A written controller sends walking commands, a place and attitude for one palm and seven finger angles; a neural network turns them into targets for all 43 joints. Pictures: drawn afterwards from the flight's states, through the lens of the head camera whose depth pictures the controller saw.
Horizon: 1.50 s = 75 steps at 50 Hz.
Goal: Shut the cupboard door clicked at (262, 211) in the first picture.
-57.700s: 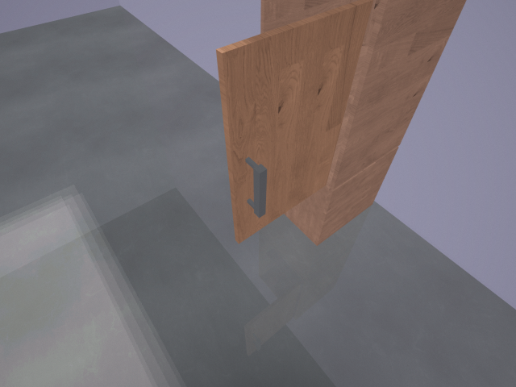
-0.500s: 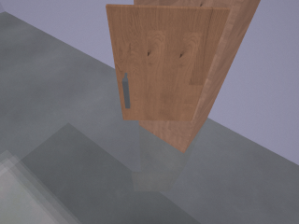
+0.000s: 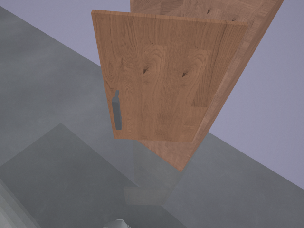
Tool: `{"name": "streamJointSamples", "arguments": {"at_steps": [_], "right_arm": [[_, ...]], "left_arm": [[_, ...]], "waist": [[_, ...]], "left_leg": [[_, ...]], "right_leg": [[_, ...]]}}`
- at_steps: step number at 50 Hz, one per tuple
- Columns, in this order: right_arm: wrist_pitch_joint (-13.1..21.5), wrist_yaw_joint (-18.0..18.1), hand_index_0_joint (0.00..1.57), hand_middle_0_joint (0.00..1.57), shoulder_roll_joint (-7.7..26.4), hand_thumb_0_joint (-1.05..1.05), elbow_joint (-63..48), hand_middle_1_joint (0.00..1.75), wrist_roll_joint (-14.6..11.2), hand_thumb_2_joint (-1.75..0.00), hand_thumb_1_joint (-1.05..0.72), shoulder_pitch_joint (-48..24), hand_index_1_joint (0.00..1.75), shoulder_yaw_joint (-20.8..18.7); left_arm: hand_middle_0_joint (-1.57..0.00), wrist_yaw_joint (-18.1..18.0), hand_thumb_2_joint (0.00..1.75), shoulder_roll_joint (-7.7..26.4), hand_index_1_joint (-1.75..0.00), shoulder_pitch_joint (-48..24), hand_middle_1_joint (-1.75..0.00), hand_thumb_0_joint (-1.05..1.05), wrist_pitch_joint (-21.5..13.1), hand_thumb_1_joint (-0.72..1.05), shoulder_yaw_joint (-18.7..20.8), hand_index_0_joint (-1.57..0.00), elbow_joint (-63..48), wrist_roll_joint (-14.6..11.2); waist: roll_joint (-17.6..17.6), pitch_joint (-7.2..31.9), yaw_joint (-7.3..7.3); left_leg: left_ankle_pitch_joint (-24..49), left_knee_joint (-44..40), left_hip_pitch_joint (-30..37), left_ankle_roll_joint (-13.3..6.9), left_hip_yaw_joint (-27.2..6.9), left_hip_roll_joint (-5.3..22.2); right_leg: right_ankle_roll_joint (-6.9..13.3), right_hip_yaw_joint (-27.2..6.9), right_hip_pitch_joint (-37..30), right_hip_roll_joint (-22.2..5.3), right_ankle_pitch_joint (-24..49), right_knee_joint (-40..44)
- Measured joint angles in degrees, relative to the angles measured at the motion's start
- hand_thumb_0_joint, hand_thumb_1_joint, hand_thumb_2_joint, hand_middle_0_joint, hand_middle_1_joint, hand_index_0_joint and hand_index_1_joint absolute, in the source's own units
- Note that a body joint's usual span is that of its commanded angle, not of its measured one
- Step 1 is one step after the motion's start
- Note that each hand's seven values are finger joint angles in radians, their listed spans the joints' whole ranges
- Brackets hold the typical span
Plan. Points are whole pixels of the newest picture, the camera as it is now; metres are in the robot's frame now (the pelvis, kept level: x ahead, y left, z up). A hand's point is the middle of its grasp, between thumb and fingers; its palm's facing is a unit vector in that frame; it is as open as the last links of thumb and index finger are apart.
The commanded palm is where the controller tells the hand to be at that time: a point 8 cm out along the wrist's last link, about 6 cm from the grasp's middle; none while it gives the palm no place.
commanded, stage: come to a stop and stand still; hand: left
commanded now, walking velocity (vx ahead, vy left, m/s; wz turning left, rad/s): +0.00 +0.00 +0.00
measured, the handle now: (118, 111) +0.51 +0.15 -0.07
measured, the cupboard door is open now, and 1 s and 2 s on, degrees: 36 36 36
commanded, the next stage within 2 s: look again from close up in 1.50 s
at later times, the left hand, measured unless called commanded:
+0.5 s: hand out of the picture +0.12 +0.14 -0.15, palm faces -0.01 -0.96 -0.27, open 7.3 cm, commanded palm none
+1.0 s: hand out of the picture +0.00 +0.19 -0.16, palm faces +0.01 -0.98 -0.22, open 7.3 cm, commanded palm none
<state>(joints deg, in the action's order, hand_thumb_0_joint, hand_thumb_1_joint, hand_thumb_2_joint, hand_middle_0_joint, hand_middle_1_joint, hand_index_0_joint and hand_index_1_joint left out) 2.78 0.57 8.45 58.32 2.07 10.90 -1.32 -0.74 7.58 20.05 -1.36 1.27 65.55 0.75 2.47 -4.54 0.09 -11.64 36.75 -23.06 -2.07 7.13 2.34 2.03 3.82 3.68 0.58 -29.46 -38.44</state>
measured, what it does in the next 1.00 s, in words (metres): steps on the spot: right foot, then left foot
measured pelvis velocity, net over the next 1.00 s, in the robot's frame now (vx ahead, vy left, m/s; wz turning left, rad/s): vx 0.00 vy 0.00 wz -0.03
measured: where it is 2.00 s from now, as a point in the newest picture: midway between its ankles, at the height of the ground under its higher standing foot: outside the picture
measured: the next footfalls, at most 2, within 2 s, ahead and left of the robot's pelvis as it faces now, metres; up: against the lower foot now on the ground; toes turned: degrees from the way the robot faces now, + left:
right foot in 0.32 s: +0.12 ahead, -0.16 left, +0.00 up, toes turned -4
left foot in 0.72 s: +0.01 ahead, +0.10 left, +0.00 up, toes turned +1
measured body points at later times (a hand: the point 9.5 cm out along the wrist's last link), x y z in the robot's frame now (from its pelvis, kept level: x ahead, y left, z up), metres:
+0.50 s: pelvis +0.04 -0.05 +0.01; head +0.09 -0.07 +0.46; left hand +0.12 +0.19 -0.12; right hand +0.10 -0.30 -0.15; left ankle -0.01 +0.08 -0.64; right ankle +0.08 -0.16 -0.72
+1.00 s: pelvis +0.00 +0.00 +0.02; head +0.02 +0.01 +0.47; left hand +0.00 +0.24 -0.14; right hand +0.04 -0.23 -0.13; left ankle -0.03 +0.10 -0.72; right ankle +0.00 -0.13 -0.72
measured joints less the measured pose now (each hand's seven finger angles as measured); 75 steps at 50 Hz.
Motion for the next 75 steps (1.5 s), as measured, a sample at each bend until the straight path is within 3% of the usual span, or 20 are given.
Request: {"name": "streamJointSamples", "arguments": {"at_steps": [2,4,9,15,16,18,21,25,28,32,36,39,42,46,48,53,66,75], "right_arm": [[0.23,0.57,0.2,0.2,-0.72,0.0,-0.43,0.3,-0.09,-0.9,-0.91,-0.08,0.3,0.35],[0.07,1.67,0.2,0.2,-0.56,0.0,-0.64,0.3,-0.33,-0.9,-0.93,0.13,0.3,0.04],[-1.76,2.5,0.2,0.2,0.58,0.0,1.09,0.3,-0.47,-0.9,-0.94,-0.1,0.3,0.4],[-4.47,1.84,0.2,0.21,0.86,0.0,1.54,0.3,-0.79,-0.9,-0.92,-0.42,0.3,-0.75],[-4.83,1.66,0.2,0.21,0.9,0.0,1.36,0.3,-0.87,-0.9,-0.92,-0.38,0.3,-0.99],[-5.53,1.27,0.2,0.21,1.7,0.01,0.88,0.3,-1.25,-0.9,-0.92,-1.06,0.3,-1.71],[-6.63,1.2,0.2,0.2,3.4,0.01,-0.05,0.3,-1.4,-0.9,-0.91,-2.17,0.3,-2.67],[-6.76,0.82,0.19,0.2,4.7,0.01,-0.97,0.3,-1.33,-0.9,-0.91,-3.07,0.3,-2.71],[-6.62,0.47,0.19,0.2,4.87,0.01,-1.26,0.3,-1.33,-0.9,-0.91,-3.05,0.3,-2.32],[-6.16,0.2,0.19,0.2,4.33,0.01,-1.38,0.3,-1.59,-0.9,-0.91,-2.94,0.3,-1.61],[-4.5,0.13,0.19,0.2,3.62,0.01,-1.77,0.3,-1.72,-0.9,-0.91,-1.76,0.3,-0.88],[-4.39,0.48,0.19,0.2,1.63,0.01,-0.73,0.3,-1.05,-0.9,-0.91,-0.36,0.3,-0.05],[-4.46,0.89,0.2,0.2,0.17,0.01,0.31,0.3,-0.76,-0.9,-0.91,1.21,0.3,0.92],[-4.0,1.73,0.2,0.2,-0.38,0.01,1.34,0.3,-1.1,-0.9,-0.92,1.86,0.3,1.21],[-3.7,1.86,0.2,0.2,0.15,0.01,1.88,0.3,-1.45,-0.9,-0.92,1.23,0.3,1.01],[-2.89,1.62,0.2,0.2,1.19,0.01,2.7,0.3,-1.83,-0.9,-0.93,1.37,0.3,0.69],[-2.9,1.24,0.2,0.2,-0.86,0.01,6.92,0.3,-1.58,-0.9,-0.91,5.51,0.3,1.46],[-2.66,1.45,0.2,0.2,-1.65,0.01,7.34,0.3,-1.58,-0.9,-0.91,6.81,0.3,1.29]], "left_arm": [[-0.2,-0.15,0.9,0.42,-0.3,-0.7,-0.3,0.0,0.84,0.91,-0.01,-0.2,-0.28,0.07],[-0.2,-0.14,0.9,0.7,-0.3,-2.3,-0.3,0.0,1.47,0.91,0.28,-0.2,-0.95,0.25],[-0.2,-0.56,0.9,1.71,-0.3,-7.51,-0.3,0.01,2.45,0.92,0.84,-0.2,-4.9,0.3],[-0.2,-0.57,0.9,4.39,-0.3,-9.91,-0.3,0.0,3.31,0.92,1.99,-0.2,-8.66,0.93],[-0.2,-0.56,0.9,4.91,-0.3,-9.72,-0.3,0.0,3.12,0.92,2.1,-0.2,-9.18,1.06],[-0.19,-0.66,0.9,4.93,-0.3,-9.93,-0.3,0.0,2.74,0.92,2.0,-0.2,-9.33,1.39],[-0.2,-0.74,0.9,3.67,-0.3,-10.75,-0.3,0.0,2.74,0.92,1.14,-0.2,-9.4,1.44],[-0.2,-0.97,0.9,2.24,-0.3,-11.28,-0.3,0.0,2.7,0.91,0.56,-0.2,-10.1,1.28],[-0.2,-1.08,0.9,1.85,-0.3,-11.36,-0.3,0.0,2.39,0.91,0.44,-0.2,-10.68,1.3],[-0.2,-1.02,0.9,2.26,-0.3,-10.81,-0.3,0.0,2.15,0.91,0.6,-0.2,-10.86,1.59],[-0.2,-0.92,0.9,3.26,-0.3,-9.28,-0.3,0.0,2.85,0.91,0.95,-0.2,-9.68,1.06],[-0.2,-0.91,0.9,4.66,-0.3,-8.52,-0.3,0.0,4.4,0.91,1.32,-0.2,-7.74,0.63],[-0.2,-0.63,0.9,5.37,-0.3,-7.33,-0.3,0.0,5.11,0.91,1.29,-0.2,-6.4,0.8],[-0.2,-0.46,0.9,5.45,-0.3,-6.17,-0.3,0.0,4.29,0.91,0.76,-0.2,-5.27,0.53],[-0.2,-0.65,0.9,4.59,-0.3,-6.01,-0.3,0.0,3.64,0.91,0.39,-0.2,-4.2,0.44],[-0.2,-0.75,0.9,2.71,-0.3,-5.43,-0.3,0.0,2.71,0.91,-0.74,-0.2,-2.47,0.18],[-0.2,-1.19,0.9,1.74,-0.3,-5.72,-0.3,0.01,2.27,0.93,-1.17,-0.2,-1.24,0.25],[-0.2,-1.13,0.9,1.06,-0.3,-5.01,-0.3,0.01,1.87,0.92,-1.17,-0.2,-0.88,0.08]], "waist": [[0.41,-0.23,-0.27],[0.08,-0.31,-0.11],[-1.46,-1.38,-0.36],[-2.4,-1.53,-0.3],[-2.05,-1.26,-0.4],[-2.77,-1.3,-0.23],[-3.98,-1.83,0.19],[-3.87,-1.89,0.01],[-2.97,-1.45,-0.56],[-1.23,-0.71,-1.63],[-0.53,0.84,-1.55],[1.58,1.33,-1.77],[1.83,2.24,-2.16],[1.77,2.0,-2.66],[0.37,1.13,-2.77],[-2.44,0.01,-0.86],[-0.25,1.15,-0.31],[-0.55,0.78,-0.11]], "left_leg": [[-2.83,0.1,1.65,-1.08,1.02,0.0],[-2.61,-2.61,3.86,-0.69,1.38,-0.23],[-0.53,-8.26,7.63,-0.43,0.78,-0.39],[-3.32,-4.72,7.69,1.99,-0.01,1.51],[-4.19,-3.29,7.19,2.54,0.1,1.54],[-9.19,1.96,5.05,2.78,-1.46,1.59],[-17.7,17.12,0.6,2.88,-5.75,-1.4],[-16.67,26.25,-1.28,4.02,-6.95,-3.48],[-16.4,22.38,0.73,4.83,-7.13,-3.5],[-16.44,10.22,5.69,4.82,-7.01,-2.98],[-7.44,-8.1,13.02,3.6,-6.75,-1.95],[-7.03,-8.02,14.13,1.68,-6.18,-2.86],[-6.43,-9.67,15.45,1.0,-5.82,-2.88],[-5.68,-10.33,15.29,0.6,-4.74,-4.03],[-5.77,-9.83,14.83,0.56,-4.04,-3.76],[-3.75,-12.14,15.3,0.5,-4.38,-3.4],[-1.93,-14.8,16.64,1.06,-4.26,-2.78],[-1.91,-14.81,16.25,1.21,-4.42,-2.56]], "right_leg": [[0.65,-1.53,6.72,0.01,-2.45,-14.97],[0.16,-1.72,12.04,-0.77,-0.69,-21.33],[-2.04,-2.29,16.73,-3.06,3.62,-9.25],[-1.9,-1.77,15.67,-2.94,14.68,1.09],[-1.85,-2.16,14.77,-3.02,16.85,2.87],[-1.52,-1.95,14.99,-2.5,13.35,2.05],[-1.1,-1.33,14.94,-2.62,13.35,2.8],[-0.89,-1.5,14.96,-3.1,16.11,6.4],[-1.13,-1.48,15.08,-3.65,17.88,8.69],[-1.79,-1.62,15.43,-4.36,19.64,10.34],[-3.27,-1.39,16.85,-4.15,19.62,8.34],[-3.14,-3.24,16.4,-3.97,13.13,5.53],[-2.5,-3.9,14.87,-2.91,10.59,2.43],[-2.0,-5.02,10.22,-2.59,13.99,5.85],[-3.0,-5.57,8.79,-2.33,13.3,9.37],[-3.53,-5.19,7.76,-2.0,16.86,12.86],[-2.89,-5.25,6.55,-1.34,18.68,15.44],[-2.74,-5.08,6.72,-1.13,18.87,15.85]]}}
